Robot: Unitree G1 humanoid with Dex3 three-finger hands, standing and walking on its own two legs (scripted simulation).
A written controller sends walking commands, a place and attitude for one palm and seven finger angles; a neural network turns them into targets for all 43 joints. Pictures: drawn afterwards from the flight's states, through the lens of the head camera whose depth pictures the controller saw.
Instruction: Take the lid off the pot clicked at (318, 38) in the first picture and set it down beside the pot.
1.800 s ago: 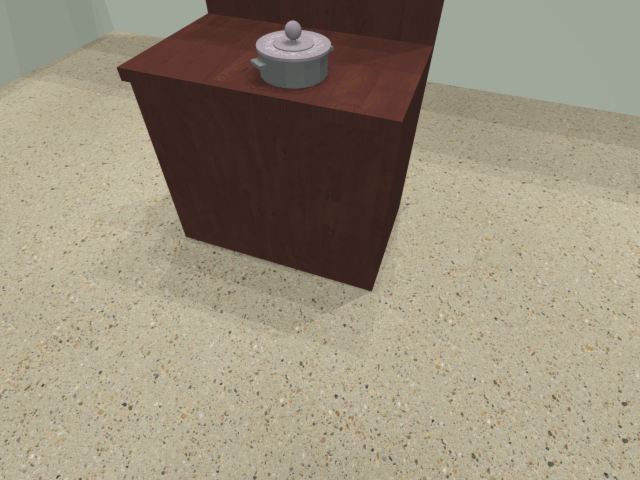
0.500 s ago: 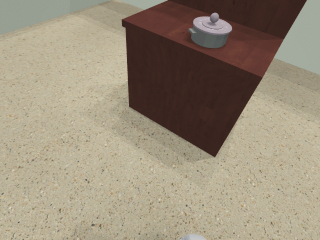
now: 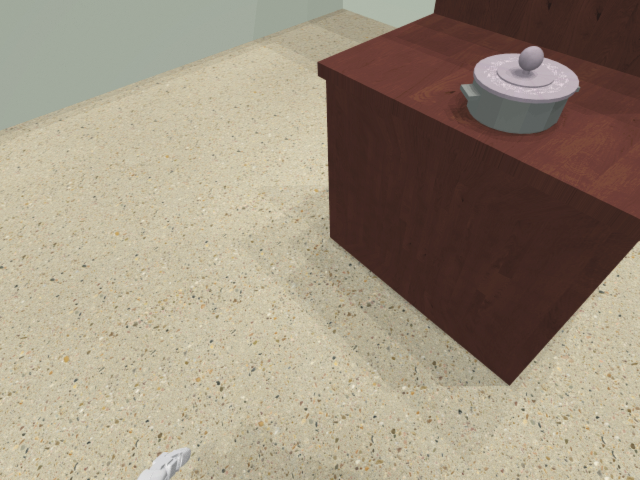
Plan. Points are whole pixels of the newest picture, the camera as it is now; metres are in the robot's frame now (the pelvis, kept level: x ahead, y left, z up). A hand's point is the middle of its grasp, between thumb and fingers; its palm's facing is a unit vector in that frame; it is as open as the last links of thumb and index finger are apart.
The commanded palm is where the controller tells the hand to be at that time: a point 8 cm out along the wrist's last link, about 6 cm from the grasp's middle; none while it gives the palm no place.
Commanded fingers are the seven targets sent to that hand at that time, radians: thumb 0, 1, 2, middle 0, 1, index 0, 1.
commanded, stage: walk to a spot facing it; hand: left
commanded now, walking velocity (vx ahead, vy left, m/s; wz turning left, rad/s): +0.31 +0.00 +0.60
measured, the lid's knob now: (531, 58) +0.87 -0.41 +0.11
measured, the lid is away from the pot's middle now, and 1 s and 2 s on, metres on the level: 0.00 0.00 0.00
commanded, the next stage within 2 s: turn to face it in 0.42 s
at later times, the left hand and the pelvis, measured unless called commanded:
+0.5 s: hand out of the picture +0.02 +0.16 -0.17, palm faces +0.40 -0.90 -0.19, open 7.4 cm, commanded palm none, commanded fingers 0.00 0.90 0.90 -0.20 -0.30 -0.20 -0.30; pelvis +0.18 +0.03 -0.01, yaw +18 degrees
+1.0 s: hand (206, 407) +0.26 +0.20 -0.16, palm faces +0.16 -0.96 -0.21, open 7.4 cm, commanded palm none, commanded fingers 0.00 0.90 0.90 -0.20 -0.30 -0.20 -0.30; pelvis +0.24 +0.01 +0.00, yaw +6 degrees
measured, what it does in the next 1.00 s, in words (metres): walks ahead: left foot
